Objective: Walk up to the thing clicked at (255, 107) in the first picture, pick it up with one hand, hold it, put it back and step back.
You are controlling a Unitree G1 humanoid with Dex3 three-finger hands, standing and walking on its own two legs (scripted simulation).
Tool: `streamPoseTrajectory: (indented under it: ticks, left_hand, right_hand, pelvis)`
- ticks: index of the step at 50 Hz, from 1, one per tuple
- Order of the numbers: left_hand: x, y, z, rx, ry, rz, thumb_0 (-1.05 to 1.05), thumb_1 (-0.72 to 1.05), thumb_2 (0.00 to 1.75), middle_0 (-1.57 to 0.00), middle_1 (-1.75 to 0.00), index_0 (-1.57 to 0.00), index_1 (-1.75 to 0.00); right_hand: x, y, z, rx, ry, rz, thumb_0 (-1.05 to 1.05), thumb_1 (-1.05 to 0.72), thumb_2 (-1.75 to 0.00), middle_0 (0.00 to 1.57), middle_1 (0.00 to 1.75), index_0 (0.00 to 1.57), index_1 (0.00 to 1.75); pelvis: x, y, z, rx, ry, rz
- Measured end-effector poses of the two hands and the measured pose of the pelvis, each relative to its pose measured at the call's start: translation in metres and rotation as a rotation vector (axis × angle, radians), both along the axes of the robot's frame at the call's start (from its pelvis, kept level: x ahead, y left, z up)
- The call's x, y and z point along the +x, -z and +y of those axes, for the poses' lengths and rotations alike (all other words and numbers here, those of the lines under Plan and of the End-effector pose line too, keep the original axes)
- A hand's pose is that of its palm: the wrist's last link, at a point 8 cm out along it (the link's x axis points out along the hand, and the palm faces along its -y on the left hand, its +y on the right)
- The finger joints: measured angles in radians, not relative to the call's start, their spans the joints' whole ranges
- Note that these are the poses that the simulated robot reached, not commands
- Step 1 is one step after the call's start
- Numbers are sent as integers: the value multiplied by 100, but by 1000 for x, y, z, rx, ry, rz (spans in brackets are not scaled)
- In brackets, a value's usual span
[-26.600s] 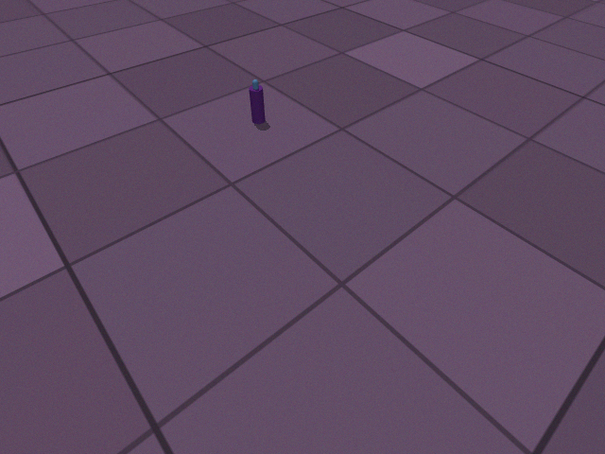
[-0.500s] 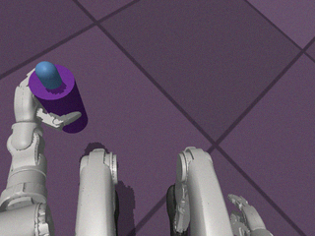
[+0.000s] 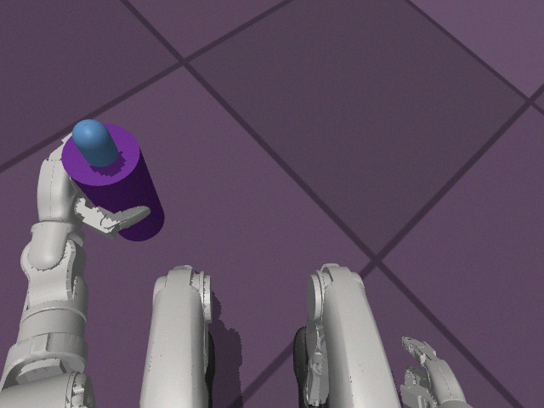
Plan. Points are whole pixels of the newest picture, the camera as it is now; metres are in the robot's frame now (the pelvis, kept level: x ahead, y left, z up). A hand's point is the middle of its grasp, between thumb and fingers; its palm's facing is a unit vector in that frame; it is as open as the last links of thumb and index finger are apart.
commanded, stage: lift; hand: left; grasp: from the side
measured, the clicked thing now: (120, 185) +0.42 +0.22 -0.02
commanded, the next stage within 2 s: hold in 1.88 s
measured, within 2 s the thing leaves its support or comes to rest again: neither
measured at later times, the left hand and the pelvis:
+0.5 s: hand (45, 141) +0.39 +0.22 +0.15, palm faces +0.09 -0.99 -0.06, open 11.2 cm; pelvis +0.03 +0.01 +0.14, yaw +1 degrees
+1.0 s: hand out of the picture +0.39 +0.21 +0.27, palm faces +0.08 -1.00 -0.04, open 11.2 cm; pelvis +0.06 +0.01 +0.25, yaw +3 degrees
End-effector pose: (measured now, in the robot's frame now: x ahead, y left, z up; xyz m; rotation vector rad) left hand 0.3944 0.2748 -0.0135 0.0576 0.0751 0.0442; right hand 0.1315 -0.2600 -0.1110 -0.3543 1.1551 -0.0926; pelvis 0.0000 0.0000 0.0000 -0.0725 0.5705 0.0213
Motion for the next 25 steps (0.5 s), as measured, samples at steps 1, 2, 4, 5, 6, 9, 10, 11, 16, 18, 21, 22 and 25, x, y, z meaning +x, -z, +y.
streamPoseTrajectory:
  ticks: [1, 2, 4, 5, 6, 9, 10, 11, 16, 18, 21, 22, 25]
  left_hand:
    - [-1, -5, 0, 2, 1, 1, 0, -49, 102, -63, -98, -65, -98]
    - [-2, -10, -1, 4, 2, 2, 0, -49, 102, -63, -99, -65, -98]
    - [-4, -21, -2, 3, 3, 6, 0, -49, 102, -63, -99, -65, -98]
    - [-5, -27, -2, 2, 3, 7, 0, -49, 102, -63, -99, -65, -98]
    - [-6, -33, -3, 1, 3, 8, 0, -49, 102, -63, -99, -65, -98]
    - [-10, -51, -5, -2, -2, 9, 0, -49, 102, -63, -99, -65, -98]
    - [-12, -57, -5, -4, -6, 9, 0, -49, 102, -63, -99, -65, -98]
    - [-13, -64, -6, -5, -9, 9, 0, -49, 102, -62, -99, -65, -98]
    - [-21, -98, -7, 0, -18, 13, 0, -49, 102, -62, -99, -65, -99]
    - [-24, -112, -7, 2, -24, 17, 0, -49, 102, -62, -99, -64, -99]
    - [-28, -136, -7, 4, -34, 19, 0, -49, 102, -62, -99, -64, -99]
    - [-29, -144, -7, 4, -38, 20, 0, -49, 102, -62, -99, -64, -99]
    - [-33, -169, -8, 4, -46, 19, 0, -49, 102, -62, -99, -64, -99]
  right_hand:
    - [2, -4, 1, 3, 2, -6, 1, -93, -90, 21, 30, 21, 30]
    - [3, -7, 1, 5, 3, -13, 1, -93, -90, 21, 30, 21, 30]
    - [7, -16, 3, 10, 6, -28, 1, -92, -90, 21, 30, 21, 30]
    - [9, -20, 4, 12, 8, -36, 1, -92, -90, 21, 30, 21, 30]
    - [11, -25, 4, 14, 10, -43, 1, -92, -90, 21, 30, 21, 30]
    - [18, -40, 7, 18, 16, -64, 1, -92, -90, 21, 30, 21, 30]
    - [20, -46, 8, 19, 19, -71, 1, -92, -90, 21, 30, 21, 30]
    - [22, -51, 9, 20, 21, -77, 1, -91, -90, 21, 30, 21, 30]
    - [33, -82, 15, 25, 32, -110, 1, -91, -89, 21, 30, 21, 30]
    - [37, -96, 18, 27, 35, -122, 1, -91, -89, 21, 30, 21, 30]
    - [43, -117, 22, 32, 37, -143, 1, -91, -89, 21, 30, 21, 30]
    - [45, -124, 24, 34, 38, -150, 1, -90, -89, 21, 30, 21, 30]
    - [51, -147, 28, 39, 38, -170, 1, -90, -89, 21, 30, 21, 30]
  pelvis:
    - [0, -4, 0, 1, 0, 0]
    - [1, -8, 0, 1, -1, 0]
    - [1, -16, 0, 1, -1, -1]
    - [2, -21, 0, 0, -2, -1]
    - [2, -25, 0, 0, -2, -3]
    - [4, -40, 2, -2, -4, -7]
    - [5, -45, 2, -2, -4, -9]
    - [6, -51, 3, -2, -5, -11]
    - [11, -79, 5, -4, -10, -30]
    - [14, -91, 6, -4, -13, -41]
    - [19, -111, 8, -4, -18, -59]
    - [20, -117, 8, -4, -20, -66]
    - [26, -138, 9, -3, -27, -89]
